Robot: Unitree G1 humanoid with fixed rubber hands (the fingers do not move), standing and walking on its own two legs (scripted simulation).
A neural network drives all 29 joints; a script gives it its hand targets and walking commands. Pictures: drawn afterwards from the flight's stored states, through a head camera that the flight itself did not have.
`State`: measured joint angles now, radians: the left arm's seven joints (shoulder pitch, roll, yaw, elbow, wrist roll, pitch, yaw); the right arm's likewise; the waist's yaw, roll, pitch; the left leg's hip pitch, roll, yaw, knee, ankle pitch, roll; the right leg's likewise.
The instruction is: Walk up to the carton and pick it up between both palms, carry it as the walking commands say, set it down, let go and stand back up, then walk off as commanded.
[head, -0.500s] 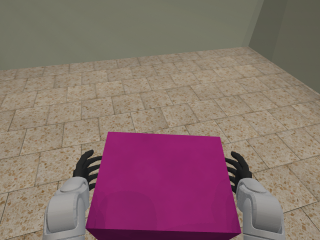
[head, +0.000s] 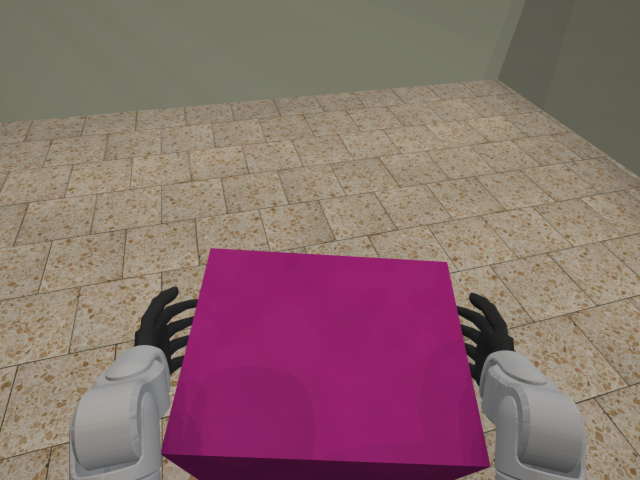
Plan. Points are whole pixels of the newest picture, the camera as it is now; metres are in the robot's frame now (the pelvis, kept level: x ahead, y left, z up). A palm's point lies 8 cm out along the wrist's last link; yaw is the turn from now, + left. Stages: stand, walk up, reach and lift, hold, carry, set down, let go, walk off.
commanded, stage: carry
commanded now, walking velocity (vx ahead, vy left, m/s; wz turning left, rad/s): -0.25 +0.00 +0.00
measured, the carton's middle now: (321, 377) +0.26 +0.00 +0.01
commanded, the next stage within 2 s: none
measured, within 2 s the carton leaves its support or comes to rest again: neither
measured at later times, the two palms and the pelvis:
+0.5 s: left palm (147, 470) +0.14 +0.16 +0.08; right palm (550, 479) +0.14 -0.21 +0.07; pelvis -0.11 -0.02 +0.00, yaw -1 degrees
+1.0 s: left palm out of the picture -0.02 +0.19 +0.10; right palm out of the picture -0.02 -0.18 +0.10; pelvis -0.27 -0.01 +0.01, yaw +0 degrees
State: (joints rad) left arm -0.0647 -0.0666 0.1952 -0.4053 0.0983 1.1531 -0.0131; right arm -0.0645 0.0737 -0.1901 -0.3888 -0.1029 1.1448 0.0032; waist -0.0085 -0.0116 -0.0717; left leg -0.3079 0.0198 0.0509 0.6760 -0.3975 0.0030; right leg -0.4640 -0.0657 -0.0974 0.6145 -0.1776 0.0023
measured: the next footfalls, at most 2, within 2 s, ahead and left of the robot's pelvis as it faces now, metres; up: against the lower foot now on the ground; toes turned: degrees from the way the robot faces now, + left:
right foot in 0.44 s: +0.01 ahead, -0.13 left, +0.00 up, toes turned -7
left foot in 0.72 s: -0.16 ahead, +0.10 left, +0.00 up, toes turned +6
